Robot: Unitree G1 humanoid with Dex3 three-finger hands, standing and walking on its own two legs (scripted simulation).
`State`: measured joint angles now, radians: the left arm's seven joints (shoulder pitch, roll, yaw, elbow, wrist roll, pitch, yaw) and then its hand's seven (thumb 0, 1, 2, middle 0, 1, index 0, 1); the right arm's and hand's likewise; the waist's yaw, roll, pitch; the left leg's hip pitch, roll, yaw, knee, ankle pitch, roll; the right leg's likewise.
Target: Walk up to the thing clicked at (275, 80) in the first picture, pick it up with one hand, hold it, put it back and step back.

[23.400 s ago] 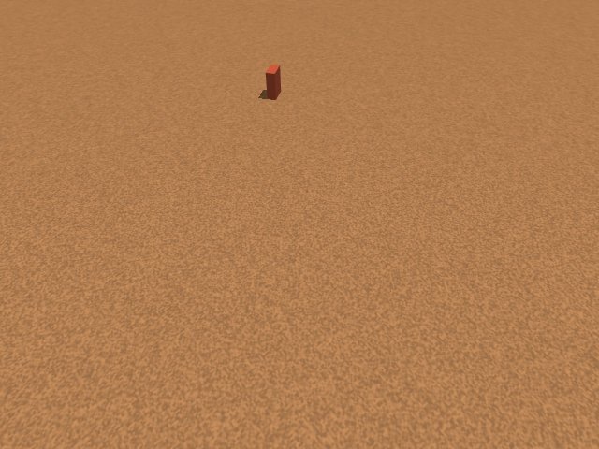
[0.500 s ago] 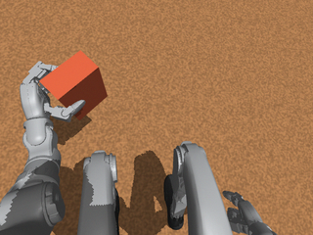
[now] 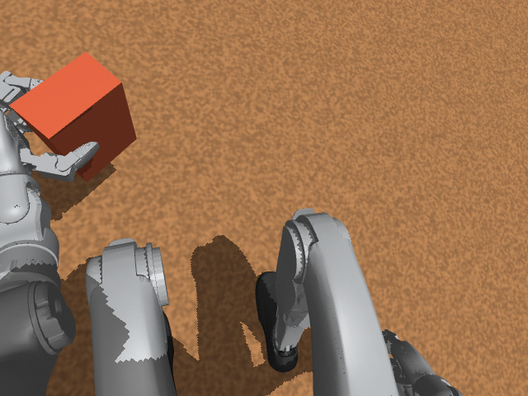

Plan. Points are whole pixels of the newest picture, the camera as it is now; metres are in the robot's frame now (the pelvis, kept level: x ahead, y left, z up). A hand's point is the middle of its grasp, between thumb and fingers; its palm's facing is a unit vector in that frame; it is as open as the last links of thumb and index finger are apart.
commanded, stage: crouch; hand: left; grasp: from the side
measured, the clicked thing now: (86, 125) +0.50 +0.19 -0.09
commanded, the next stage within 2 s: lower in 0.32 s
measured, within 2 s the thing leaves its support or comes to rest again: rests again in 1.88 s
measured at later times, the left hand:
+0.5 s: hand (65, 139) +0.49 +0.23 -0.12, palm faces +0.20 -0.98 -0.06, open 10.1 cm
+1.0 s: hand (79, 150) +0.50 +0.23 -0.18, palm faces +0.21 -0.98 -0.05, open 10.1 cm
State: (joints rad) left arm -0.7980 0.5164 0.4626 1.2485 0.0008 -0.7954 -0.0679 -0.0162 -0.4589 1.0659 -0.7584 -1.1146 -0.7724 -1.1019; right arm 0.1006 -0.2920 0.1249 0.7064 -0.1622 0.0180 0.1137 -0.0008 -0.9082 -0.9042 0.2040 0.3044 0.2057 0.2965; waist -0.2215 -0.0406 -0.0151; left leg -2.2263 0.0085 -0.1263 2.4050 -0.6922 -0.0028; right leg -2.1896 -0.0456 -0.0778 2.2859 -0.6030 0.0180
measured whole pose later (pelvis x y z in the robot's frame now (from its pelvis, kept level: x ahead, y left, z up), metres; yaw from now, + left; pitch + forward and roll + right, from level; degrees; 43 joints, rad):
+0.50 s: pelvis +0.00 +0.00 -0.02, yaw -3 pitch +26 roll -11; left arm -0.79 0.61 0.45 1.25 0.00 -0.83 -0.02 -0.02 -0.45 1.06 -0.75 -1.13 -0.76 -1.12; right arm 0.05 -0.33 0.22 0.67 -0.21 0.05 0.14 0.00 -0.91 -0.90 0.20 0.30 0.21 0.30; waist -0.25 -0.08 0.09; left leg -2.27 0.00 -0.19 2.51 -0.71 0.00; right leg -2.20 -0.04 -0.12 2.35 -0.60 0.03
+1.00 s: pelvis +0.00 +0.01 -0.03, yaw -6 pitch +21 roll -15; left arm -0.85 0.79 0.42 1.46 0.01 -0.97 0.05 -0.02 -0.45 1.07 -0.75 -1.13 -0.76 -1.12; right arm -0.08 -0.36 0.40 0.60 -0.30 0.04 0.15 0.00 -0.91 -0.90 0.20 0.30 0.21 0.30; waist -0.30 -0.19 0.23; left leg -2.24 -0.01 -0.28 2.58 -0.73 -0.01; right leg -2.14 -0.02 -0.20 2.35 -0.59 0.04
